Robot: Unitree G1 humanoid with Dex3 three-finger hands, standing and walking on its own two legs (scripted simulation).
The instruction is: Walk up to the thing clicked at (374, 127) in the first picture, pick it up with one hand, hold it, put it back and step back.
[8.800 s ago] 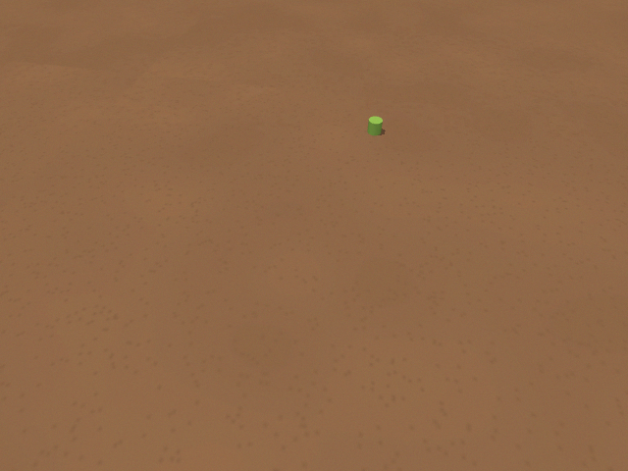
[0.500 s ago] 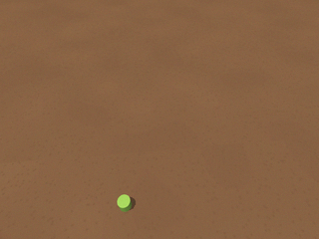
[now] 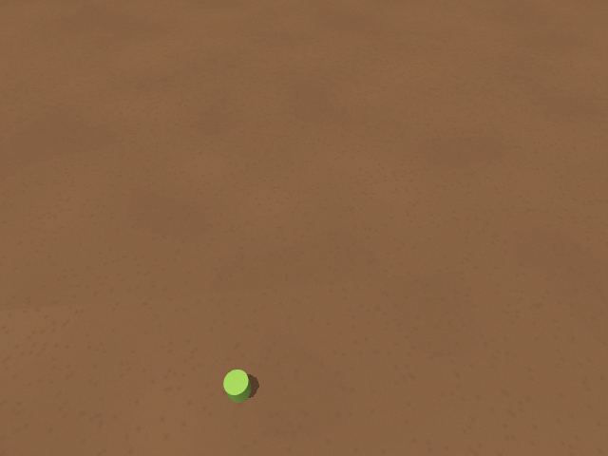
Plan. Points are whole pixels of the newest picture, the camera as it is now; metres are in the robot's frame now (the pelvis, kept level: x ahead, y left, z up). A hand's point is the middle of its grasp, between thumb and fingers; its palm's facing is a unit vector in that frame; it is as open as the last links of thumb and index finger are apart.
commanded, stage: stand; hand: left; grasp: from above
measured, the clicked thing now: (237, 386) +0.44 +0.24 -0.75
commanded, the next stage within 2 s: rise first in 0.38 s
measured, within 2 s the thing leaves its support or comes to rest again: neither
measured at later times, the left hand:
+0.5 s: hand out of the picture +0.07 +0.25 -0.16, palm faces -0.03 -0.94 -0.34, open 7.4 cm
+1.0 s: hand out of the picture +0.14 +0.26 -0.20, palm faces -0.08 -0.91 -0.40, open 13.3 cm
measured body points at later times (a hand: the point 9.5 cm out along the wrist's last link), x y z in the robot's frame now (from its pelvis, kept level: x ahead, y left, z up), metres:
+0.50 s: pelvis +0.00 +0.00 +0.00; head +0.01 +0.00 +0.45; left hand +0.07 +0.30 -0.13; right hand +0.07 -0.30 -0.13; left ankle -0.01 +0.12 -0.75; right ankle -0.01 -0.13 -0.75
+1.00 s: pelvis -0.01 +0.00 -0.06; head +0.07 +0.01 +0.39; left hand +0.14 +0.31 -0.18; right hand +0.10 -0.26 -0.16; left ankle -0.01 +0.12 -0.75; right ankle -0.01 -0.13 -0.75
